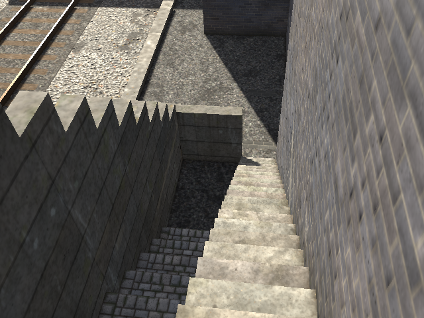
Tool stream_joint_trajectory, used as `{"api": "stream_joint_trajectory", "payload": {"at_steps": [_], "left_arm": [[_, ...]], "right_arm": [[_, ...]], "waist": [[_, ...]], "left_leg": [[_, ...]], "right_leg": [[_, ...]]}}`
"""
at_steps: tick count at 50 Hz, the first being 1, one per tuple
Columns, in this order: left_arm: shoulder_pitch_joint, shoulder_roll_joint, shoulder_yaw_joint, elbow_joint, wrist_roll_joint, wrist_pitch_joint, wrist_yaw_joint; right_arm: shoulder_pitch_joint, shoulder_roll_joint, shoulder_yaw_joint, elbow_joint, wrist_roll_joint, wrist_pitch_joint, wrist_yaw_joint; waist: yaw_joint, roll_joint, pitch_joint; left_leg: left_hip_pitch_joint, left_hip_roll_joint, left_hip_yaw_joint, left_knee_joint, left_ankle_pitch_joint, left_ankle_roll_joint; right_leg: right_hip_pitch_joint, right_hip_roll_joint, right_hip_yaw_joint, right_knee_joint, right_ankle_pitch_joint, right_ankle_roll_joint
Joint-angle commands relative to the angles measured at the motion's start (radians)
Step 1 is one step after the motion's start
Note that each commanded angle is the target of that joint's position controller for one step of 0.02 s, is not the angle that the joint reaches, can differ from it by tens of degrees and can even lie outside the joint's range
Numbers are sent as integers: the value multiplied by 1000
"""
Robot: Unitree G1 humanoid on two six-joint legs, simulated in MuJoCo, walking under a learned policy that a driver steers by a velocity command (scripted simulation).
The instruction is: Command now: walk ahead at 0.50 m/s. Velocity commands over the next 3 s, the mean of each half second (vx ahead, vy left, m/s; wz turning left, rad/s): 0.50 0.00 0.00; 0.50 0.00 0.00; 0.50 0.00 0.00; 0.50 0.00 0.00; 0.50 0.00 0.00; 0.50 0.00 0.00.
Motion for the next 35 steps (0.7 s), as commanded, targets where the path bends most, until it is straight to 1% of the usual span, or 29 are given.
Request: {"api": "stream_joint_trajectory", "payload": {"at_steps": [1, 2, 7, 8, 10, 12, 17, 18, 19, 20, 22, 23, 24, 25, 26, 28, 33, 34, 35], "left_arm": [[21, 119, 22, -42, 2, -8, 1], [10, 117, 20, -49, -1, -10, 0], [6, 117, 18, -56, 2, -10, 0], [30, 145, 29, -41, -3, -15, -5], [20, 135, 27, -43, -1, -20, -10], [23, 136, 27, -36, -2, -23, -10], [29, 139, 28, -33, -1, -23, -12], [31, 142, 30, -37, -3, -20, -12], [14, 119, 21, -52, 6, -11, -9], [20, 122, 21, -52, 9, -7, -6], [24, 128, 21, -59, 10, -5, -5], [26, 130, 21, -61, 11, -6, -5], [43, 130, 21, -52, 11, -1, -5], [45, 132, 21, -55, 12, 1, -5], [51, 136, 23, -60, 15, 2, -6], [53, 134, 22, -66, 16, 1, -6], [68, 130, 22, -75, 15, -4, -7], [80, 152, 31, -64, 6, -12, -10], [80, 146, 30, -66, 6, -17, -12]], "right_arm": [[-18, -80, -19, -84, 0, -12, -2], [-28, -79, -19, -92, 3, -11, -2], [-25, -82, -17, -108, -1, -10, 0], [-17, -69, -10, -103, -4, -2, 1], [-28, -77, -10, -108, -2, 4, 1], [-19, -83, -10, -104, 0, 5, -1], [-19, -84, -8, -104, 0, 5, -2], [-31, -80, -7, -110, -3, 6, -2], [-43, -82, -8, -124, -11, 1, 0], [-38, -69, -4, -126, -16, 0, 1], [-34, -70, -2, -133, -13, -3, 2], [-32, -73, -3, -136, -13, -4, 2], [-38, -69, -1, -144, -18, -3, 6], [-44, -71, 0, -148, -17, -3, 7], [-50, -74, -1, -151, -14, -3, 8], [-45, -69, 1, -157, -16, -3, 8], [-41, -72, 0, -166, -17, -5, 8], [-35, -62, 4, -158, -10, 0, 7], [-42, -72, 2, -158, -8, 3, 5]], "waist": [[1, -41, -36], [-1, -34, -35], [-3, -28, -35], [0, -51, -61], [-1, -26, -42], [-6, -25, -31], [-7, -21, -30], [-7, -13, -34], [-9, 13, -16], [-8, -8, -15], [-5, -28, -9], [-4, -31, -10], [-11, -34, -24], [-6, -28, -21], [-2, -22, -1], [-6, -35, -3], [-6, -30, -19], [-7, -65, -32], [-4, -48, -25]], "left_leg": [[32, 37, -30, -23, 537, 29], [39, 40, -32, -25, 548, 27], [42, 48, -41, -58, 552, 23], [56, 60, -58, -72, 542, 27], [58, 62, -57, -87, 542, 27], [63, 67, -61, -99, 545, 24], [59, 68, -61, -123, 512, 21], [58, 58, -46, -128, 467, 22], [29, 43, -25, -117, 442, 15], [13, 42, -30, -123, 427, 13], [8, 43, -32, -125, 414, 11], [9, 44, -33, -126, 415, 11], [10, 39, -27, -132, 439, 10], [9, 39, -27, -133, 454, 10], [-7, 27, -23, -127, 418, 16], [-7, 26, -24, -126, 396, 18], [8, 30, -30, -128, 432, 21], [28, 46, -55, -149, 436, 26], [36, 49, -56, -153, 449, 28]], "right_leg": [[-30, -16, 8, -51, 406, -65], [-36, -15, 8, -60, 405, -63], [-25, -21, 10, -90, 389, -54], [-20, -24, 10, -96, 336, -49], [-39, -27, 12, -116, 322, -44], [-47, -31, 16, -137, 319, -39], [-41, -34, 15, -163, 300, -32], [-39, -29, 17, -167, 260, -28], [-34, -18, 13, -157, 255, -32], [-35, -18, 14, -162, 240, -32], [-44, -19, 17, -170, 225, -32], [-46, -20, 19, -172, 226, -33], [-33, -15, 11, -165, 219, -33], [-34, -15, 12, -166, 221, -31], [-46, -10, 10, -164, 189, -34], [-61, -11, 14, -169, 164, -38], [-60, -14, 16, -168, 186, -35], [-68, -23, 19, -181, 172, -30], [-72, -25, 21, -187, 184, -26]]}}
Next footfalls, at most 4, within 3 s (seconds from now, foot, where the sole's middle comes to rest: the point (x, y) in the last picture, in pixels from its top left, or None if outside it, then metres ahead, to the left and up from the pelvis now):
none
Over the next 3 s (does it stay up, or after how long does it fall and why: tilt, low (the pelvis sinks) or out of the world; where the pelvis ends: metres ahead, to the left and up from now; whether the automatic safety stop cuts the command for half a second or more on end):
stays up -0.03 0.01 0.01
